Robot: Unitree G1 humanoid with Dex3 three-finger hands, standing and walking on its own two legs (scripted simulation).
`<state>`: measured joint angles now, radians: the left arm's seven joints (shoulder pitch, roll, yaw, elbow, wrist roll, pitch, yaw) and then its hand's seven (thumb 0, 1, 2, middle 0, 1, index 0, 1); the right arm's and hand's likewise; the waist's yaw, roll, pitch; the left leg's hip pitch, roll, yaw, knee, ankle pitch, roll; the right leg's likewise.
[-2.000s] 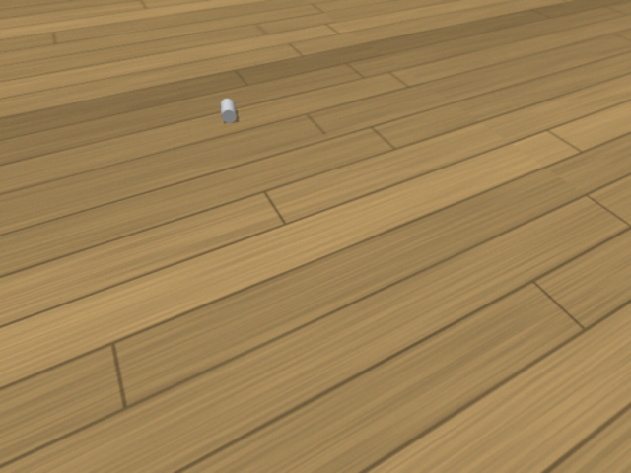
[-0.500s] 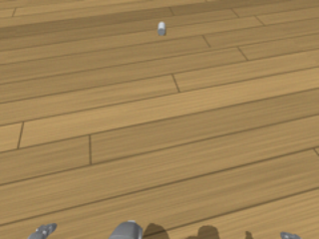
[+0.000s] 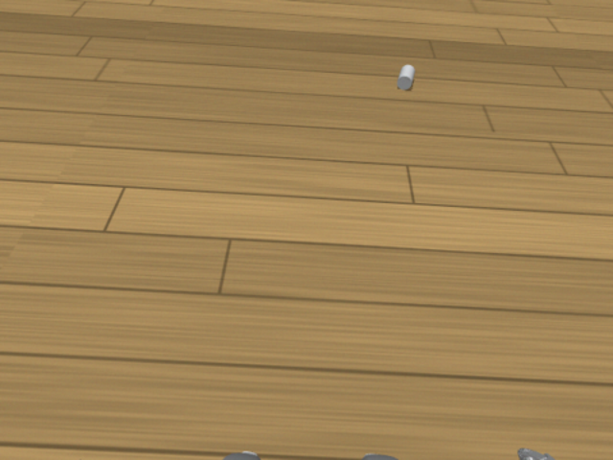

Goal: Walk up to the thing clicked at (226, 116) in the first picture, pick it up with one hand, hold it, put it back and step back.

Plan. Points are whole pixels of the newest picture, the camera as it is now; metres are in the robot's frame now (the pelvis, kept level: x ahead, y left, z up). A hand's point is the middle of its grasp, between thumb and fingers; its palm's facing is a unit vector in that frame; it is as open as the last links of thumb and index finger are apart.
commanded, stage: walk up
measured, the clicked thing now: (406, 77) +2.10 -0.56 -0.71
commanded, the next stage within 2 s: stand in 1.24 s
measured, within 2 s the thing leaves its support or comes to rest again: neither
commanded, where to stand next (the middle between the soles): +0.07 +0.01 m, yaw +10 degrees
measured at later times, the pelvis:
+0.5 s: pelvis -0.01 +0.02 +0.00, yaw +10 degrees
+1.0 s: pelvis +0.00 +0.01 +0.01, yaw +12 degrees
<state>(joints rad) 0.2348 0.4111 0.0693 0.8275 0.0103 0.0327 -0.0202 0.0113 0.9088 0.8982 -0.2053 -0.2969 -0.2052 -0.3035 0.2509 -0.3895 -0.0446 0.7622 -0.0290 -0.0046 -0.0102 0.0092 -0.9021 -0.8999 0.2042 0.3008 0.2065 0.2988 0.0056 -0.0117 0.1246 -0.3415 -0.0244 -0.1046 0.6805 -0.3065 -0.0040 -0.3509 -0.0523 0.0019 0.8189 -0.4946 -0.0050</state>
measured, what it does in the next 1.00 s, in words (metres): steps on the spot: right foot, then left foot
